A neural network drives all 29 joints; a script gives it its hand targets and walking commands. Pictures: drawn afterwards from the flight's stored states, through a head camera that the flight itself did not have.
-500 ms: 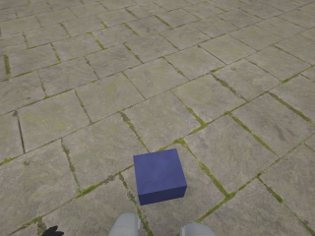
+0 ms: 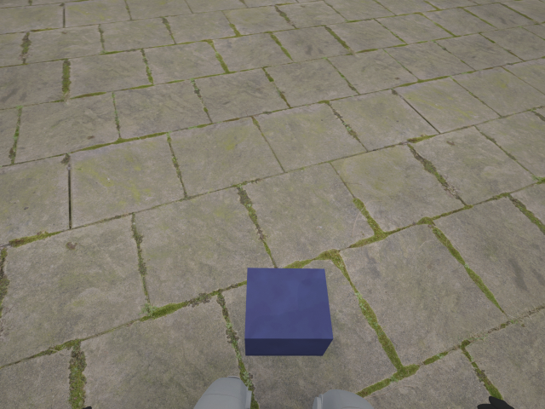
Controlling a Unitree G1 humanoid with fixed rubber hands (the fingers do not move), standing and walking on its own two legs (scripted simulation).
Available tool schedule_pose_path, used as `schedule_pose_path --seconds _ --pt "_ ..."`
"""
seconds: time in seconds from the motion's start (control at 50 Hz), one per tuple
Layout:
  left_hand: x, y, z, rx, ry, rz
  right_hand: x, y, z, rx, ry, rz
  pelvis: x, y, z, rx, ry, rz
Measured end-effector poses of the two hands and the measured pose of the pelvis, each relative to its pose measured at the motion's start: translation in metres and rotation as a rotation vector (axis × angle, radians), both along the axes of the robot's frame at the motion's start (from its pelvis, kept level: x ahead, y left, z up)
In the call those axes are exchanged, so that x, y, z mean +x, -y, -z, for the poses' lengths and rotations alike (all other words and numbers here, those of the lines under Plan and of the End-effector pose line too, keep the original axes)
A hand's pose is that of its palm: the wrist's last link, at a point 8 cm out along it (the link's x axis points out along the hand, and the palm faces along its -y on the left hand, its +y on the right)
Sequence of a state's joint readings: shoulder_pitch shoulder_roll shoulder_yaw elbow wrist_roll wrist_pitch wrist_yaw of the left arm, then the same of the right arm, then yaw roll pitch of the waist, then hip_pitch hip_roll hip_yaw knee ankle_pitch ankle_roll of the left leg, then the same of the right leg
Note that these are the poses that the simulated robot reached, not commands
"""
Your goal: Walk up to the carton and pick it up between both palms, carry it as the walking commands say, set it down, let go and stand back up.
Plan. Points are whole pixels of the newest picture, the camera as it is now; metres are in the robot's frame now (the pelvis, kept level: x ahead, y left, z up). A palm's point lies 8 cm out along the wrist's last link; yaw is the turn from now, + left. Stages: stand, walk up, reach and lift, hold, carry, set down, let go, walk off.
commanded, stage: walk up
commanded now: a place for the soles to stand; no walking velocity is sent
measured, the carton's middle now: (285, 312) +0.49 -0.02 -0.63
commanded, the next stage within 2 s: reach and lift in 1.50 s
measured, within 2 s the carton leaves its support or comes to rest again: neither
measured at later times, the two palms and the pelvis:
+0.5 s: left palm out of the picture +0.08 +0.31 -0.10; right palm out of the picture +0.13 -0.32 -0.08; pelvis +0.03 -0.02 +0.00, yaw +1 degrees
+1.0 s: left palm out of the picture +0.08 +0.32 -0.10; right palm out of the picture +0.15 -0.31 -0.07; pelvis +0.02 -0.01 -0.01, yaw +1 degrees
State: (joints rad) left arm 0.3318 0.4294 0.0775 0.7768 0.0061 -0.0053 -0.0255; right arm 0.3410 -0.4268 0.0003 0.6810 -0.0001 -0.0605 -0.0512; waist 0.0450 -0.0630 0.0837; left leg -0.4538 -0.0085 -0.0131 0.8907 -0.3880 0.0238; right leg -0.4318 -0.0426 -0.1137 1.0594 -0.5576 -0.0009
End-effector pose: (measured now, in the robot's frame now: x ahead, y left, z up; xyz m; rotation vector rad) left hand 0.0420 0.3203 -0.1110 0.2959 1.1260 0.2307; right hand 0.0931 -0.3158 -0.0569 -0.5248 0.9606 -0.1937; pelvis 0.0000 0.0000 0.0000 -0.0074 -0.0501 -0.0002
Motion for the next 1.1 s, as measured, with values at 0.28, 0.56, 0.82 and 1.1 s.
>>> schedule_pose_path --seconds 0.28,0.56,0.82,1.1 --pt "0.022 0.010 -0.008 0.056 0.040 0.032 0.007 0.017 0.019 0.044 -0.046 0.019 0.012 0.017 0.007 -0.021 -0.008 -0.010" --pt "0.042 0.008 -0.013 0.068 0.025 0.035 0.053 0.005 0.020 0.084 0.006 -0.011 0.033 0.017 0.004 -0.015 -0.040 -0.014" --pt "0.045 0.003 -0.012 0.067 0.050 0.035 0.063 -0.003 0.017 0.082 0.037 -0.022 0.029 0.011 0.005 -0.019 -0.035 -0.017" --pt "0.037 -0.003 -0.012 0.067 0.047 0.025 0.057 -0.010 0.017 0.091 0.040 -0.024 0.022 0.006 0.005 -0.020 -0.025 -0.023"
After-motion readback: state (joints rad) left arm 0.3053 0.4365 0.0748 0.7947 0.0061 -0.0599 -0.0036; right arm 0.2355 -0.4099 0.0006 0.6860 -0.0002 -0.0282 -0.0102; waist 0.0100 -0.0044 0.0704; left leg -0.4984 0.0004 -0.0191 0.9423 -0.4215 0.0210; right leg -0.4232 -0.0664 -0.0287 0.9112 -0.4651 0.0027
